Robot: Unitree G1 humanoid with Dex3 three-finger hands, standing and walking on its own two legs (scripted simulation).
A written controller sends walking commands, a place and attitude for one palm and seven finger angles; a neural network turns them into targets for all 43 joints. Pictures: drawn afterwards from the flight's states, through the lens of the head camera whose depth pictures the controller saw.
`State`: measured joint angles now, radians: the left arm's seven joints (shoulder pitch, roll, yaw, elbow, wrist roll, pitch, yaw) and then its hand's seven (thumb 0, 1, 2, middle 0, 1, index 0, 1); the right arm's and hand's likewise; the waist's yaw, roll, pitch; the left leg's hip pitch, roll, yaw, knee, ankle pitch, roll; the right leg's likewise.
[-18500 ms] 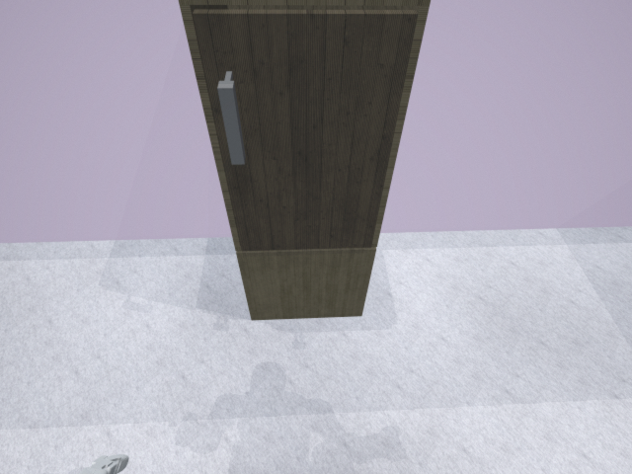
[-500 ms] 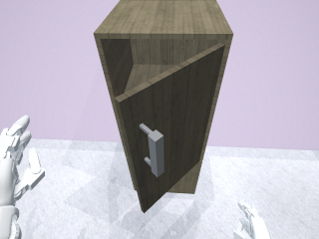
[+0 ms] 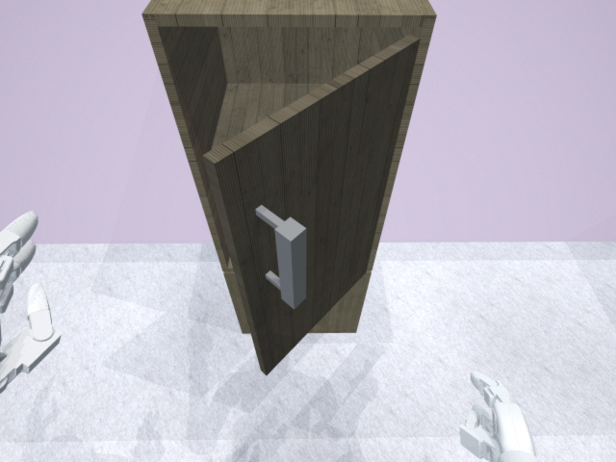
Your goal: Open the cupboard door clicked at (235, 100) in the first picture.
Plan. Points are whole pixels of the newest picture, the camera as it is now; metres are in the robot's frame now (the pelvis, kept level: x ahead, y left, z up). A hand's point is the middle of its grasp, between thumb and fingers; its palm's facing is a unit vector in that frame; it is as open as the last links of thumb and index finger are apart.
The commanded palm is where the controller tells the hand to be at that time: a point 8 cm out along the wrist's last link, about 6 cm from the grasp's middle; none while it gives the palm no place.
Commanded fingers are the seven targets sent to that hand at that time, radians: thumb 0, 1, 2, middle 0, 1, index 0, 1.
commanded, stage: step back with the hand held close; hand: left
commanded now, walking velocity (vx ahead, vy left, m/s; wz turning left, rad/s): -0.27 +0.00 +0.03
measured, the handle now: (280, 258) +0.35 +0.07 +0.08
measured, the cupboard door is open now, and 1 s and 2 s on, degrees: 47 47 47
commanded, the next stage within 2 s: stop stepping back and stand still in 0.74 s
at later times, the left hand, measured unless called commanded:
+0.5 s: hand out of the picture +0.09 +0.29 +0.15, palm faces +0.49 -0.77 -0.42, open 7.4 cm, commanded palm +0.03 +0.33 +0.18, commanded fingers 0.00 0.90 0.90 -0.20 -0.30 -0.20 -0.30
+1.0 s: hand out of the picture +0.00 +0.25 +0.16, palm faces +0.33 -0.80 -0.50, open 7.4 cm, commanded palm -0.05 +0.29 +0.18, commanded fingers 0.00 0.90 0.90 -0.20 -0.30 -0.20 -0.30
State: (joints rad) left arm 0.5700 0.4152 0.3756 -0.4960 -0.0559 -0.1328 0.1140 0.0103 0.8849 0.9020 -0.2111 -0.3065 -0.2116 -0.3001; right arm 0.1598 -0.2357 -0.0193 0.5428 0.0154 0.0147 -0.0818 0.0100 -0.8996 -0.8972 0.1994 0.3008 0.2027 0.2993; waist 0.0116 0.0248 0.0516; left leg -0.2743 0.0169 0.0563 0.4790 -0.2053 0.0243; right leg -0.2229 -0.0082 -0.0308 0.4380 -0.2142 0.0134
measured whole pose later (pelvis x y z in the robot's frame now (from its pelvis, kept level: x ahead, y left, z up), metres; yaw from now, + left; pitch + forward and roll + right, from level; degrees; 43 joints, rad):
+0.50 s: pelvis -0.09 +0.02 -0.02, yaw +4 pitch -1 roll -2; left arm 0.51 0.38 0.41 -0.56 -0.03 -0.21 0.16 0.01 0.88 0.90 -0.21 -0.31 -0.21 -0.30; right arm 0.21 -0.21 0.00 0.60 0.00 -0.06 -0.07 0.01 -0.90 -0.90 0.20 0.30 0.20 0.30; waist 0.01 -0.01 0.06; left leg -0.41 -0.02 0.02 0.67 -0.23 0.04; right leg -0.42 -0.02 0.00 0.61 -0.18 0.04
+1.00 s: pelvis -0.20 +0.00 -0.01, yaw -2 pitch +1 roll -2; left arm 0.64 0.46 0.42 -0.55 -0.07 -0.20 0.13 0.01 0.88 0.90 -0.21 -0.31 -0.21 -0.30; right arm 0.21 -0.21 0.01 0.62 0.00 -0.07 -0.07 0.01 -0.90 -0.90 0.20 0.30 0.21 0.30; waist 0.00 0.00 -0.03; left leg -0.41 0.00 0.01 0.61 -0.17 0.01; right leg -0.16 0.03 0.01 0.49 -0.35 0.00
